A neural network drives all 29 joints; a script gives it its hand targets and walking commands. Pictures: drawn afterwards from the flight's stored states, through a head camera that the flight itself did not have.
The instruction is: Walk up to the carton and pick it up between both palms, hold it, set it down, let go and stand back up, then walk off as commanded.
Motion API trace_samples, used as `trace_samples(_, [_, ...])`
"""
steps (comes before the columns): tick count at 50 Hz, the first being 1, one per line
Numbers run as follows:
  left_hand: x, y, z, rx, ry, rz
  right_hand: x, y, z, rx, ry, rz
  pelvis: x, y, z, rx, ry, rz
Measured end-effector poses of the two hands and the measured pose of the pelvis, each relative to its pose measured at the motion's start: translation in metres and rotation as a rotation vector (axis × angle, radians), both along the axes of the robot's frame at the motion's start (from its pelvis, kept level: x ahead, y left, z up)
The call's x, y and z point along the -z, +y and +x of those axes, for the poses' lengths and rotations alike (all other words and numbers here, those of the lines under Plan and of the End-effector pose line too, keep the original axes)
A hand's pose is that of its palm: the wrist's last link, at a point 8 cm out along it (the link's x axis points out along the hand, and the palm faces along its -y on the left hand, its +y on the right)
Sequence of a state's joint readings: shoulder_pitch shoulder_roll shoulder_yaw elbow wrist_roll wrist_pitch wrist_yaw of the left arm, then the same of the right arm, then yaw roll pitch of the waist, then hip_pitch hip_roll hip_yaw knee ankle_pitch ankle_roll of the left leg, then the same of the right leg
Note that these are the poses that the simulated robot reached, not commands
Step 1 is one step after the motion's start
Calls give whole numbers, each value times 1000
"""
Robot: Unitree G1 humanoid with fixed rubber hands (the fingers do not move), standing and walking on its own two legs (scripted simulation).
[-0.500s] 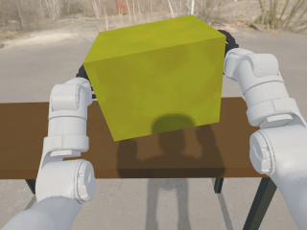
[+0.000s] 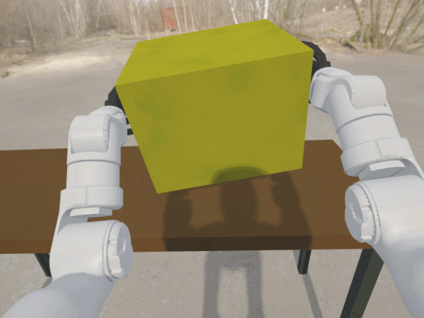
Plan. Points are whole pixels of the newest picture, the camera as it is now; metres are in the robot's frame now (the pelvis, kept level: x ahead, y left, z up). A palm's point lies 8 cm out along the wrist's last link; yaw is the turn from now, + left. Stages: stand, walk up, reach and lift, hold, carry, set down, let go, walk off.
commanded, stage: hold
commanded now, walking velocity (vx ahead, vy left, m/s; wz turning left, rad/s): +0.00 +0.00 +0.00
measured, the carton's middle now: (214, 101) +0.38 -0.01 +0.33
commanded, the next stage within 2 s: none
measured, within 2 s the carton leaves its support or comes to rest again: neither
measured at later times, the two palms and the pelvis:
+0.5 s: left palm (117, 124) +0.35 +0.17 +0.31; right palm (311, 82) +0.35 -0.17 +0.36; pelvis +0.01 +0.00 +0.00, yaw +0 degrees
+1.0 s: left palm (116, 126) +0.35 +0.17 +0.31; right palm (311, 86) +0.35 -0.17 +0.36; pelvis +0.00 +0.00 +0.00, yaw +0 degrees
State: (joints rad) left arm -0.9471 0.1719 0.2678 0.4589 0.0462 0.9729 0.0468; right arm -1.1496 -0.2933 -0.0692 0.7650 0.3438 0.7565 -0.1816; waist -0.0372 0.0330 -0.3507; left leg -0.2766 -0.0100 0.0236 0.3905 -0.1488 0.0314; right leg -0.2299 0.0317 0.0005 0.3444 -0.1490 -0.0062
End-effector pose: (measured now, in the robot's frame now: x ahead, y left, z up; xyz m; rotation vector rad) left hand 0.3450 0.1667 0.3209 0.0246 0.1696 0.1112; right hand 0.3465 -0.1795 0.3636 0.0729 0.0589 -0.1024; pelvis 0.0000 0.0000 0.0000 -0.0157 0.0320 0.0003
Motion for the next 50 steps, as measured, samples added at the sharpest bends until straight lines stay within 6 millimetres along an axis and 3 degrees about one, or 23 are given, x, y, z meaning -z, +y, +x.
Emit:
trace_samples(3, [11, 1, 5, 17, 69, -10, 11, 1, 4, 10, 71, 17, 0, 1, -8, 0, -10, -1])
trace_samples(10, [67, 7, 19, 5, 229, -1, 61, 9, 23, 20, 219, -40, 1, 2, -25, 0, -34, -3])
trace_samples(13, [75, 9, 21, -3, 219, 14, 68, 12, 29, 5, 209, -71, 1, 2, -23, 0, -32, -3])
trace_samples(16, [67, 11, 17, -19, 149, 24, 57, 15, 27, -13, 139, -99, 1, 2, -14, 0, -21, -3])
trace_samples(22, [24, 6, 8, -27, 16, 24, 12, 10, 13, -13, 8, -74, 0, 0, 4, -1, 6, 0])
trace_samples(26, [8, 2, 6, -12, -4, 17, 2, 4, 8, -7, -7, -24, 0, 0, 5, 0, 7, 0])
trace_samples(30, [20, 3, 11, 13, 73, 4, 18, 2, 13, 2, 74, -4, 0, 0, -4, 0, -5, -1])
trace_samples(37, [73, 6, 22, -12, 228, 19, 71, 8, 29, 3, 221, -64, 1, 2, -21, -1, -28, -3])
trace_samples(40, [78, 8, 21, -19, 212, 17, 76, 10, 31, -11, 206, -88, 1, 2, -19, -1, -26, -3])
trace_samples(43, [66, 8, 15, -31, 144, 23, 62, 11, 26, -21, 137, -101, 0, 2, -11, -1, -16, -2])
trace_samples(50, [12, 3, 1, -30, -14, 13, 7, 6, 5, -12, -17, -57, 0, 0, 5, -1, 6, 0])
